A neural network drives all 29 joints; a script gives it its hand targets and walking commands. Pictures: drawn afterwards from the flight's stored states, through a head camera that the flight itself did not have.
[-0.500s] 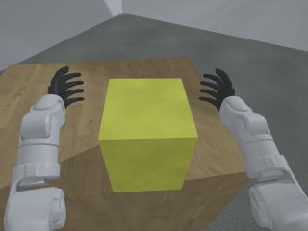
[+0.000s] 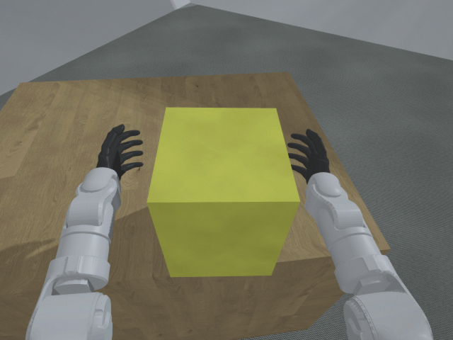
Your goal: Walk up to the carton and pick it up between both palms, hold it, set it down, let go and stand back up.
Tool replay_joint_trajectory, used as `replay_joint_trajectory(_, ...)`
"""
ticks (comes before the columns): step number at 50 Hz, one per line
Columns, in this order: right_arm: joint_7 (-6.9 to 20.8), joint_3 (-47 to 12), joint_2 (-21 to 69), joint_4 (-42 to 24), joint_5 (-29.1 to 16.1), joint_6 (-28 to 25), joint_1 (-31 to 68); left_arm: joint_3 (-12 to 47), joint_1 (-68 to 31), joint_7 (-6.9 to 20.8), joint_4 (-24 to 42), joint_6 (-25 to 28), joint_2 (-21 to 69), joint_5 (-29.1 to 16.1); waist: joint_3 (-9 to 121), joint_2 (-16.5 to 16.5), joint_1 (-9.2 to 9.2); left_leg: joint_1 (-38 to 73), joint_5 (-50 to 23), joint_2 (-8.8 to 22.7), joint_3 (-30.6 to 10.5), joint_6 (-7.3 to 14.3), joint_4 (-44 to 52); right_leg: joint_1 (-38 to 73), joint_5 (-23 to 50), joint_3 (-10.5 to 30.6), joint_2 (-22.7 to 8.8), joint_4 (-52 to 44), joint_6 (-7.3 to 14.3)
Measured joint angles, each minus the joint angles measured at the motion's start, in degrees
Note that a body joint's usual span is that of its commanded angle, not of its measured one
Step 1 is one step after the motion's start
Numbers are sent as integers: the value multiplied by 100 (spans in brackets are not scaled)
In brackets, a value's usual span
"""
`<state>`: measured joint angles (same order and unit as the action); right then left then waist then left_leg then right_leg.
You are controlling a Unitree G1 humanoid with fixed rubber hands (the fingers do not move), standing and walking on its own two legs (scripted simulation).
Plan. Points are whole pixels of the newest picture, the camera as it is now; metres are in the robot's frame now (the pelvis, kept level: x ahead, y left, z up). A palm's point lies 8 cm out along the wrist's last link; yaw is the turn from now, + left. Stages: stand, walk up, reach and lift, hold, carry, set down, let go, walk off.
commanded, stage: reach and lift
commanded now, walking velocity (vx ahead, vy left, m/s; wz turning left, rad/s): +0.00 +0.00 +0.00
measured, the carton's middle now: (221, 195) +0.36 +0.02 +0.06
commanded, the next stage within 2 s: none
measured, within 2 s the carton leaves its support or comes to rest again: neither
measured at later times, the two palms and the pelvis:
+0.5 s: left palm (133, 167) +0.39 +0.17 +0.12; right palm (298, 169) +0.38 -0.12 +0.12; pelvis -0.01 +0.00 +0.00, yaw +0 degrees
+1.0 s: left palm (132, 166) +0.39 +0.17 +0.12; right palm (298, 169) +0.38 -0.12 +0.12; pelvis -0.01 +0.00 +0.00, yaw +0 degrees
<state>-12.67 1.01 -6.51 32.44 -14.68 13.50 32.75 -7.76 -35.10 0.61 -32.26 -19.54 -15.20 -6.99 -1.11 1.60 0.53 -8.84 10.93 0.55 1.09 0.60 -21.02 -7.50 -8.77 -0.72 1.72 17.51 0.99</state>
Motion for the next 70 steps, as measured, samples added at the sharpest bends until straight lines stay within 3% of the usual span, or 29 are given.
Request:
replay_joint_trajectory(7, -134, -64, 40, -357, -77, -94, -55, -4, 194, -62, 764, -327, 63, -16, -173, -21, -22, -39, 66, 28, 13, 10, -147, 19, 16, 12, 25, 10, -12)
replay_joint_trajectory(13, -151, -22, 12, -145, -51, -17, 165, 50, -1, -149, 636, -414, 118, 31, -123, -21, -28, -52, 20, 6, 19, 27, -108, -9, 41, 11, 2, 7, -24)
replay_joint_trajectory(21, -243, -29, 307, 132, 83, -123, 281, 118, -136, -284, 321, -147, 488, 275, -72, 13, -26, -63, -19, -4, 26, 28, -50, -42, 54, 11, -8, -5, -22)
replay_joint_trajectory(28, -545, -247, 435, 9, -13, -237, 318, -36, -79, -432, 764, -433, 814, 625, -258, 35, -31, 14, 19, 35, 64, 10, -98, 29, 50, 42, 26, 17, -11)
replay_joint_trajectory(35, -763, -411, 391, -146, -195, -144, 337, -52, -74, -452, 1046, -719, 763, 563, -317, 47, -28, -28, 5, 52, 76, -2, -117, -22, 64, 40, 39, 46, 3)
replay_joint_trajectory(57, -813, -350, 423, -241, -190, -103, 280, -85, -47, -443, 1089, -691, 802, 573, -231, 39, 11, -110, 9, 47, 31, -4, -114, -64, 64, -37, 26, -4, 6)
replay_joint_trajectory(70, -617, -61, 542, -11, 134, -314, 331, -279, -142, -341, 888, -414, 981, 855, -290, 84, 33, 17, -32, 9, 14, 20, -29, 71, 91, -74, -14, -82, -15)
